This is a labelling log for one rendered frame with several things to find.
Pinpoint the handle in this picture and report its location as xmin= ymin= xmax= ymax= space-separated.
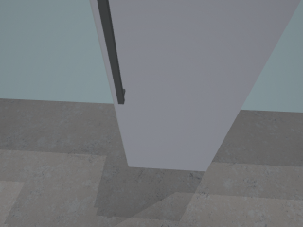
xmin=97 ymin=0 xmax=126 ymax=105

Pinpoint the fridge door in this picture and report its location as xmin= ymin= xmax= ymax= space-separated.
xmin=91 ymin=0 xmax=301 ymax=172

